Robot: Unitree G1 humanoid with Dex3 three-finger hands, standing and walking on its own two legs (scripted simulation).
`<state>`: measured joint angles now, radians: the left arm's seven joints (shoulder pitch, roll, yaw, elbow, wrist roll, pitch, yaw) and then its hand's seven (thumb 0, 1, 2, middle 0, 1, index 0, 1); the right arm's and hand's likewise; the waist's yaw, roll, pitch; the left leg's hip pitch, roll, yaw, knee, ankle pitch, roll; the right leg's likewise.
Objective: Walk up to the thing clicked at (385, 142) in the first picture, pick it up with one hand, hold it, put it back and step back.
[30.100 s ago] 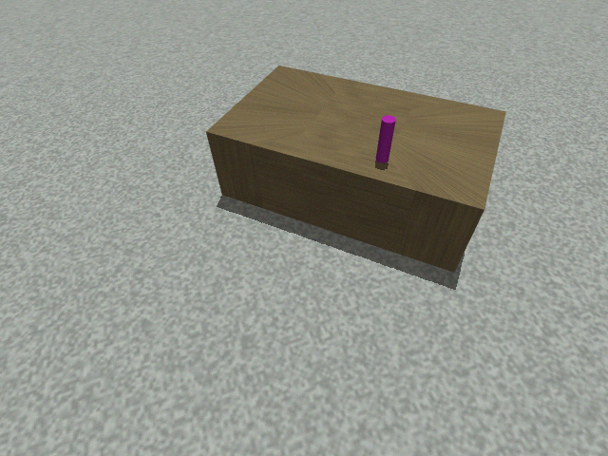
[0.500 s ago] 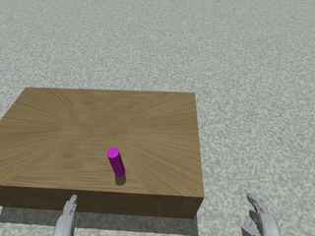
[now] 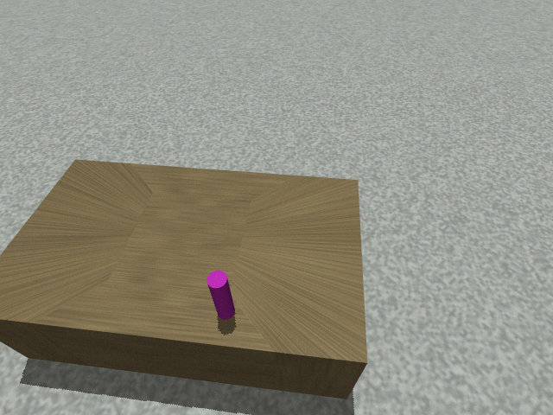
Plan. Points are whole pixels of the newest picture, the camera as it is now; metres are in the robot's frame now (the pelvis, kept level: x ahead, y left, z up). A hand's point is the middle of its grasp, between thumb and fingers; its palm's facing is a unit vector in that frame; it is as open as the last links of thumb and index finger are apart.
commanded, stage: stand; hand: left
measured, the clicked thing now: (222, 296) +0.46 +0.17 -0.32
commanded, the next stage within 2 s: step back in 1.96 s
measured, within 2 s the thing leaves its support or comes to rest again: neither
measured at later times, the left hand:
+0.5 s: hand out of the picture +0.05 +0.24 -0.14, palm faces +0.00 -0.94 -0.35, open 7.4 cm
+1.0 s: hand out of the picture +0.07 +0.23 -0.14, palm faces +0.00 -0.94 -0.35, open 7.4 cm
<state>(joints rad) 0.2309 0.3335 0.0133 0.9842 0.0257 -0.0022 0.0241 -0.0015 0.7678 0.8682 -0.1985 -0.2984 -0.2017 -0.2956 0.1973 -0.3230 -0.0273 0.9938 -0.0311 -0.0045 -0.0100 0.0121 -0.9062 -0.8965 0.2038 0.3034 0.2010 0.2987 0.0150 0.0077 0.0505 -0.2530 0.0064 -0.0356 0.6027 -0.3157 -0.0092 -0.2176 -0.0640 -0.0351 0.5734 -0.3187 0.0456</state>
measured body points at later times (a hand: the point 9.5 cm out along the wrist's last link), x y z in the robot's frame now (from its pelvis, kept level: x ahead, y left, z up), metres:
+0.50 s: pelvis -0.01 -0.01 +0.02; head -0.01 -0.01 +0.47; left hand +0.05 +0.29 -0.12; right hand +0.06 -0.30 -0.12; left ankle +0.01 +0.13 -0.73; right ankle -0.01 -0.15 -0.73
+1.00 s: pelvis +0.00 -0.02 +0.02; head +0.01 -0.02 +0.47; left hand +0.07 +0.28 -0.11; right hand +0.07 -0.31 -0.12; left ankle +0.01 +0.13 -0.73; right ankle -0.01 -0.15 -0.73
